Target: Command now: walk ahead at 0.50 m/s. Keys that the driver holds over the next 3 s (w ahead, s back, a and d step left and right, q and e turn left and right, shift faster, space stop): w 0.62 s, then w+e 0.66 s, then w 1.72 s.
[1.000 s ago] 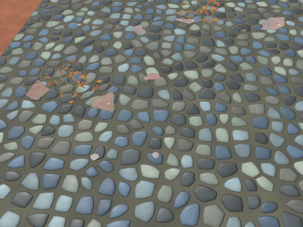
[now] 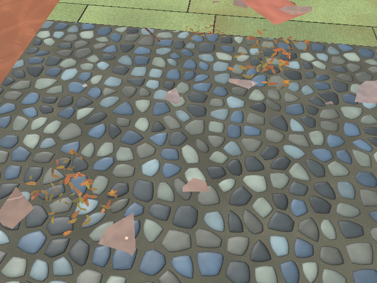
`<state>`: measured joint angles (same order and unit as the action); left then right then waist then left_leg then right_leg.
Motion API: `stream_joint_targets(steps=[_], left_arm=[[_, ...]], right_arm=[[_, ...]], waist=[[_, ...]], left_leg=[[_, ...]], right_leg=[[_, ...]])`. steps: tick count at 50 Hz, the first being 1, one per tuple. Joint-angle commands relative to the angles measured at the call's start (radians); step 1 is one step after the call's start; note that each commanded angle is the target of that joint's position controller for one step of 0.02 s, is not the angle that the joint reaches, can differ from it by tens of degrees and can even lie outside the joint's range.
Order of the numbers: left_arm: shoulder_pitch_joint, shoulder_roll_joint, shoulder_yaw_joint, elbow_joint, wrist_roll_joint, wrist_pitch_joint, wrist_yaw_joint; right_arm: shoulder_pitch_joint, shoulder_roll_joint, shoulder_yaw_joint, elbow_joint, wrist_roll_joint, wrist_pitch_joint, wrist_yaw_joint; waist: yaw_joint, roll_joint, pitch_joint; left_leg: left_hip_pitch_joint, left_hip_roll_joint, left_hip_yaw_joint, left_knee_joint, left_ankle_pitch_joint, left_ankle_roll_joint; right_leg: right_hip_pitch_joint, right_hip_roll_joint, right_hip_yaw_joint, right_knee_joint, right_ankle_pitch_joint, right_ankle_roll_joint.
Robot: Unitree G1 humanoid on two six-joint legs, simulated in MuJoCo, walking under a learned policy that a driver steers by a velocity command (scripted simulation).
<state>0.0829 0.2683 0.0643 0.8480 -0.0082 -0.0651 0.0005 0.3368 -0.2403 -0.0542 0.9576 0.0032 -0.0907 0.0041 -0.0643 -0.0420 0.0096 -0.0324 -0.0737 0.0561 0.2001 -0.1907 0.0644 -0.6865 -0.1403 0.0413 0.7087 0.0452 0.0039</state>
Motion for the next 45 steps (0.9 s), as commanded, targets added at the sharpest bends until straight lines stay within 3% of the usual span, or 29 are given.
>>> stream_joint_targets(steps=[1, 4, 6, 7, 8, 9, 10, 11, 12, 13, 14, 15, 16, 17, 19, 22, 26, 32, 34, 35, 36, 37, 38, 39, 40, 41, 42, 43, 45], left_arm=[[-0.118, 0.036, -0.002, -0.076, -0.006, -0.016, -0.012], [-0.175, 0.047, -0.004, -0.107, -0.011, -0.024, -0.031], [-0.15, 0.071, 0.002, -0.109, -0.012, -0.031, -0.041], [-0.097, 0.092, 0.011, -0.097, -0.011, -0.033, -0.042], [0.017, 0.12, 0.028, -0.063, -0.007, -0.034, -0.039], [0.194, 0.173, 0.053, -0.009, -0.002, -0.033, -0.031], [0.34, 0.268, 0.076, 0.018, 0.018, -0.029, -0.023], [0.37, 0.245, 0.066, 0.033, 0.005, -0.025, -0.028], [0.321, 0.172, 0.043, 0.026, -0.005, -0.026, -0.027], [0.231, 0.142, 0.033, 0.007, -0.005, -0.027, -0.024], [0.161, 0.116, 0.024, -0.006, 0.005, -0.027, -0.024], [0.119, 0.088, 0.016, -0.011, 0.016, -0.031, -0.027], [0.105, 0.074, 0.011, -0.008, 0.023, -0.034, -0.03], [0.108, 0.075, 0.012, -0.002, 0.019, -0.039, -0.031], [0.133, 0.1, 0.017, 0.015, 0.014, -0.045, -0.025], [0.188, 0.123, 0.022, 0.041, 0.012, -0.041, -0.007], [0.248, 0.13, 0.019, 0.067, 0.002, -0.034, 0.004], [0.346, 0.141, 0.027, 0.125, -0.008, -0.005, 0.01], [0.332, 0.154, 0.033, 0.126, -0.012, 0.005, 0.014], [0.309, 0.166, 0.036, 0.119, -0.013, 0.009, 0.015], [0.284, 0.157, 0.032, 0.111, -0.012, 0.013, 0.015], [0.273, 0.122, 0.017, 0.088, -0.001, 0.011, 0.014], [0.396, -0.004, -0.019, 0.073, 0.002, -0.007, 0.006], [0.381, 0.041, -0.011, 0.089, -0.016, -0.026, 0.003], [0.29, 0.127, 0.016, 0.064, -0.043, -0.033, 0.003], [0.231, 0.127, 0.018, 0.049, -0.046, -0.032, 0.008], [0.204, 0.114, 0.023, 0.045, -0.036, -0.025, 0.014], [0.224, 0.095, 0.03, 0.052, -0.03, -0.01, 0.018], [0.255, 0.041, 0.027, 0.054, -0.03, 0.019, 0.016]], right_arm=[[0.026, -0.169, -0.033, -0.027, 0.009, -0.005, -0.008], [0.06, -0.175, -0.038, -0.001, 0.013, 0.012, -0.012], [0.046, -0.189, -0.045, 0.002, 0.015, 0.022, -0.017], [0.024, -0.198, -0.048, -0.002, 0.015, 0.026, -0.019], [-0.002, -0.197, -0.047, -0.007, 0.016, 0.032, -0.02], [-0.005, -0.17, -0.035, -0.016, 0.01, 0.035, -0.021], [0.084, -0.084, -0.007, -0.039, -0.004, 0.023, -0.015], [0.127, -0.036, 0.011, -0.022, 0.0, -0.001, -0.006], [0.031, -0.142, -0.017, -0.036, 0.029, -0.018, 0.001], [-0.051, -0.164, -0.022, -0.062, 0.042, -0.028, 0.002], [-0.091, -0.158, -0.024, -0.067, 0.033, -0.028, -0.004], [-0.092, -0.148, -0.03, -0.064, 0.021, -0.019, -0.009], [-0.066, -0.126, -0.03, -0.057, 0.018, -0.006, -0.01], [-0.051, -0.104, -0.028, -0.052, 0.016, 0.006, -0.012], [-0.076, -0.092, -0.028, -0.061, 0.011, 0.02, -0.017], [-0.177, -0.092, -0.03, -0.095, -0.001, 0.02, -0.016], [-0.307, -0.064, -0.017, -0.13, 0.005, 0.01, -0.002], [-0.457, -0.071, -0.006, -0.192, 0.015, -0.005, 0.031], [-0.42, -0.1, -0.015, -0.193, 0.016, -0.014, 0.038], [-0.356, -0.126, -0.026, -0.178, 0.015, -0.019, 0.036], [-0.213, -0.165, -0.048, -0.136, 0.013, -0.022, 0.03], [-0.021, -0.227, -0.07, -0.091, -0.004, -0.024, 0.019], [0.098, -0.325, -0.096, -0.065, -0.015, -0.016, 0.012], [0.104, -0.237, -0.069, -0.065, -0.007, -0.01, 0.011], [0.018, -0.18, -0.051, -0.074, 0.0, -0.011, 0.007], [-0.062, -0.144, -0.04, -0.09, 0.0, -0.012, 0.004], [-0.126, -0.108, -0.03, -0.092, -0.004, -0.016, 0.007], [-0.166, -0.084, -0.022, -0.091, -0.013, -0.022, 0.009], [-0.188, -0.083, -0.026, -0.08, -0.019, -0.027, 0.01]], waist=[[-0.012, 0.092, 0.06], [-0.017, 0.099, 0.076], [0.014, 0.117, 0.057], [0.049, 0.133, 0.023], [0.114, 0.134, -0.044], [0.184, 0.105, -0.16], [0.177, -0.077, -0.327], [0.164, -0.23, -0.416], [0.178, -0.146, -0.3], [0.158, -0.096, -0.169], [0.13, -0.028, -0.095], [0.095, -0.025, -0.049], [0.067, -0.047, -0.046], [0.055, -0.047, -0.043], [0.048, -0.032, -0.015], [0.07, -0.009, 0.014], [0.11, -0.013, 0.04], [0.146, -0.011, 0.086], [0.107, -0.03, 0.063], [0.067, -0.047, 0.024], [-0.007, -0.04, -0.061], [-0.079, 0.0, -0.21], [-0.049, 0.234, -0.381], [-0.065, 0.276, -0.441], [-0.056, 0.218, -0.266], [-0.029, 0.166, -0.162], [0.001, 0.133, -0.084], [0.038, 0.155, -0.044], [0.072, 0.158, -0.016]], left_leg=[[-0.04, 0.262, -0.11, -0.079, 0.212, 0.132], [0.074, 0.315, -0.125, -0.021, 0.257, 0.126], [0.123, 0.34, -0.131, 0.034, 0.359, 0.107], [0.13, 0.335, -0.122, 0.091, 0.499, 0.095], [0.111, 0.303, -0.091, 0.217, 0.654, 0.075], [0.002, 0.246, -0.052, 0.428, 0.631, 0.045], [-0.353, 0.13, -0.005, 0.812, 0.269, -0.016], [-0.592, 0.006, -0.113, 1.024, -0.394, -0.039], [-0.706, 0.07, -0.178, 1.121, -0.38, -0.02], [-0.74, 0.125, -0.144, 1.104, -0.279, -0.005], [-0.702, 0.169, -0.122, 1.051, -0.187, -0.006], [-0.644, 0.201, -0.124, 0.993, -0.127, -0.008], [-0.584, 0.218, -0.13, 0.962, -0.092, -0.011], [-0.559, 0.224, -0.126, 0.934, -0.078, -0.018], [-0.587, 0.232, -0.117, 0.865, -0.024, -0.037], [-0.67, 0.232, -0.112, 0.699, 0.133, -0.064], [-0.626, 0.191, -0.071, 0.47, 0.309, -0.066], [-0.658, 0.157, -0.068, 0.317, 0.228, -0.036], [-0.58, 0.134, -0.066, 0.283, 0.153, -0.016], [-0.47, 0.105, -0.046, 0.272, 0.122, -0.003], [-0.266, 0.082, -0.025, 0.251, 0.142, 0.021], [0.06, 0.187, -0.122, 0.317, 0.176, 0.072], [0.477, 0.459, -0.547, 0.275, 0.044, 0.22], [0.477, 0.506, -0.755, 0.142, -0.067, 0.242], [0.338, 0.47, -0.602, 0.115, -0.12, 0.183], [0.184, 0.435, -0.469, 0.083, -0.102, 0.145], [0.042, 0.398, -0.37, 0.035, -0.06, 0.124], [-0.056, 0.362, -0.281, -0.004, -0.019, 0.102], [-0.151, 0.344, -0.181, -0.055, 0.046, 0.103]], right_leg=[[0.038, 0.036, -0.04, -0.112, 0.073, -0.001], [0.005, 0.05, -0.033, -0.173, -0.003, -0.028], [0.055, 0.066, -0.039, -0.2, -0.079, -0.057], [0.141, 0.092, -0.06, -0.207, -0.114, -0.073], [0.302, 0.128, -0.093, -0.229, -0.106, -0.097], [0.568, 0.106, -0.069, -0.205, -0.075, -0.133], [0.975, -0.146, 0.29, -0.194, -0.123, -0.259], [1.116, -0.257, 0.659, -0.36, -0.285, -0.344], [1.036, -0.222, 0.594, -0.398, -0.402, -0.295], [0.884, -0.192, 0.459, -0.424, -0.374, -0.257], [0.733, -0.157, 0.359, -0.46, -0.302, -0.24], [0.621, -0.12, 0.283, -0.495, -0.231, -0.225], [0.56, -0.1, 0.24, -0.525, -0.199, -0.221], [0.529, -0.09, 0.209, -0.549, -0.173, -0.226], [0.502, -0.083, 0.153, -0.582, -0.108, -0.237], [0.539, -0.074, 0.099, -0.6, -0.03, -0.231], [0.558, -0.037, 0.017, -0.607, -0.024, -0.196], [0.747, -0.111, 0.036, -0.528, 0.039, -0.193], [0.778, -0.127, 0.063, -0.464, 0.146, -0.179], [0.771, -0.117, 0.064, -0.397, 0.284, -0.168], [0.727, -0.071, 0.037, -0.25, 0.39, -0.145], [0.546, -0.012, 0.003, 0.002, 0.249, -0.112], [0.129, 0.155, -0.061, 0.402, -0.228, -0.03], [0.015, 0.172, 0.079, 0.557, -0.631, -0.033], [-0.067, 0.113, 0.089, 0.616, -0.582, -0.045], [-0.064, 0.058, 0.059, 0.593, -0.489, -0.052], [-0.026, 0.027, 0.049, 0.537, -0.42, -0.051], [0.036, -0.001, 0.058, 0.492, -0.369, -0.052], [0.095, -0.017, 0.053, 0.462, -0.327, -0.048]])
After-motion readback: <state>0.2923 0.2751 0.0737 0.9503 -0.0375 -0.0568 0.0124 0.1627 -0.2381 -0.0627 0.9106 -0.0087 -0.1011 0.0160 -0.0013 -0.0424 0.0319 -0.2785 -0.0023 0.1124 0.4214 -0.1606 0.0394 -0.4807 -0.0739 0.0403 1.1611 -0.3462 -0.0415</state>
